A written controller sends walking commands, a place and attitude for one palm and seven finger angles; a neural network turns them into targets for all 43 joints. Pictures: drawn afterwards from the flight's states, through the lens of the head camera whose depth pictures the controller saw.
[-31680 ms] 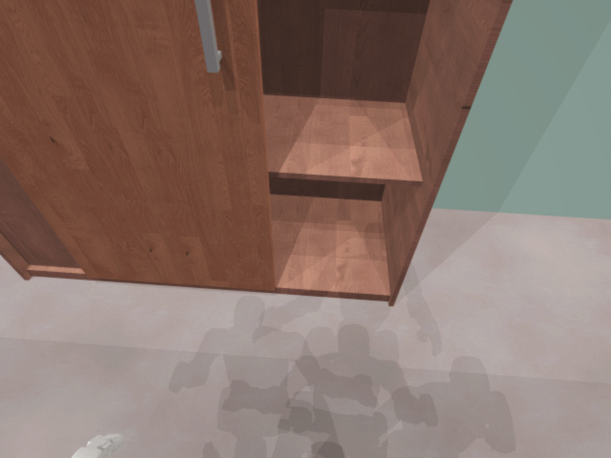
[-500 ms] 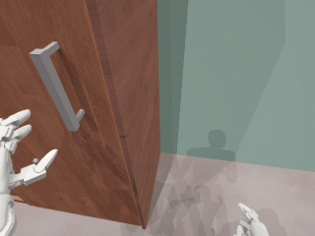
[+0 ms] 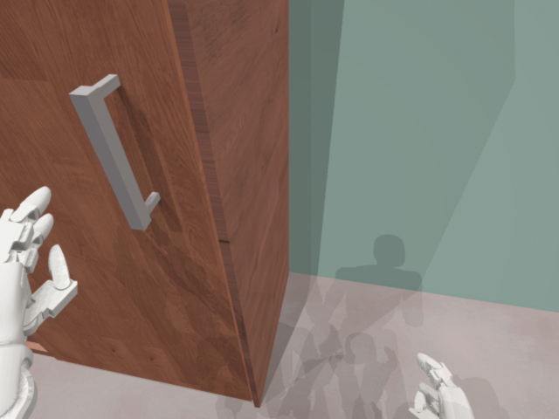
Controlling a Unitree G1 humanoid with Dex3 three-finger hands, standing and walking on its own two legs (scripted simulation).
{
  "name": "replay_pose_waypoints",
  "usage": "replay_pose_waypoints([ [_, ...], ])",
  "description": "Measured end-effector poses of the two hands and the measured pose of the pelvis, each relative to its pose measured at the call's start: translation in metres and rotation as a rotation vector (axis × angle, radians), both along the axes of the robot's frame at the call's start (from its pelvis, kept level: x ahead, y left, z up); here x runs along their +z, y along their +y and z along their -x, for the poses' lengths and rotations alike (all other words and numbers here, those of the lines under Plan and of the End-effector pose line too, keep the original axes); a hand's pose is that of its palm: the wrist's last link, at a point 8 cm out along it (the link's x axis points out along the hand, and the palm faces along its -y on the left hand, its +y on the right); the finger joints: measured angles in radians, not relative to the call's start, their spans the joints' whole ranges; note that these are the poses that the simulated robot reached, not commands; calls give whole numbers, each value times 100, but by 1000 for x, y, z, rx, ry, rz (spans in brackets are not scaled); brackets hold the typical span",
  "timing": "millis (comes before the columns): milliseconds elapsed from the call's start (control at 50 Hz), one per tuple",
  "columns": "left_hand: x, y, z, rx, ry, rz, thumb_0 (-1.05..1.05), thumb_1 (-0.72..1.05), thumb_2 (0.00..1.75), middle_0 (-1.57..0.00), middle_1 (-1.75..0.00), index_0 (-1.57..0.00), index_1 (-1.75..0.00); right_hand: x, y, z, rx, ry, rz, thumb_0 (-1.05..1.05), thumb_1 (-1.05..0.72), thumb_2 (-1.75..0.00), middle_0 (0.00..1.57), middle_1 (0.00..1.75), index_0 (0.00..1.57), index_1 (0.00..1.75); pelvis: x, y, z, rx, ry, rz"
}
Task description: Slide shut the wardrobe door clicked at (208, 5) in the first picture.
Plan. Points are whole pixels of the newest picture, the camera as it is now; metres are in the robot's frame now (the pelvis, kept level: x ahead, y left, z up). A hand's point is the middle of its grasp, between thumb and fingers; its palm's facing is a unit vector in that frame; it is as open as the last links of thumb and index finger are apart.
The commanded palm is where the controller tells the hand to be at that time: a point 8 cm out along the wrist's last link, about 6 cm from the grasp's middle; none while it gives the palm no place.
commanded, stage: draw the hand back to the body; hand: left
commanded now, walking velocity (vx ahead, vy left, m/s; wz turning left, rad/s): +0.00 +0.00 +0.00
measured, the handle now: (126, 158) +0.33 +0.25 +0.24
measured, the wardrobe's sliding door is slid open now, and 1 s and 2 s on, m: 0.00 0.00 0.00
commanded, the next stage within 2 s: step back with the hand held close in 0.02 s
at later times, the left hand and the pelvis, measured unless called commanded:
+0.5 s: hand (67, 292) +0.18 +0.27 +0.16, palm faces +0.35 -0.79 -0.50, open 7.4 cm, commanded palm +0.12 +0.31 +0.17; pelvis -0.04 +0.02 +0.00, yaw -3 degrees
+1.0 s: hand out of the picture +0.08 +0.28 +0.17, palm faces +0.53 -0.71 -0.47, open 7.4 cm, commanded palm +0.02 +0.31 +0.17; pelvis -0.11 +0.01 -0.03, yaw +1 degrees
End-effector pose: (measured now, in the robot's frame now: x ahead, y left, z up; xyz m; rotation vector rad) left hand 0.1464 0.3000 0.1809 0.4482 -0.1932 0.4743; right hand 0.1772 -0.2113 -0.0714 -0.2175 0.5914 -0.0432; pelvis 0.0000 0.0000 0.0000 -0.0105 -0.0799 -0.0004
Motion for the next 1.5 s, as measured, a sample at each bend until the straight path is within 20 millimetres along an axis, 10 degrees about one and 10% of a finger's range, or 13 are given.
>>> replay_pose_waypoints([
  [480,1,7,-3,-142,36,-143,1,89,90,-21,-30,-21,-30,0,-17,55,-166,98,40,2,-90,-90,21,30,20,30,-2,20,36,-57,85,-17],
  [1280,-4,27,153,-65,-109,-166,1,89,90,-21,-30,-21,-30,-11,2,190,-84,115,64,2,-90,-90,21,30,20,30,-16,17,173,12,89,31],
  [1500,9,-22,191,-152,-128,-143,1,89,90,-21,-30,-21,-30,-17,-12,246,-80,99,0,1,-90,-90,21,30,21,30,-14,-5,228,-64,131,20],
])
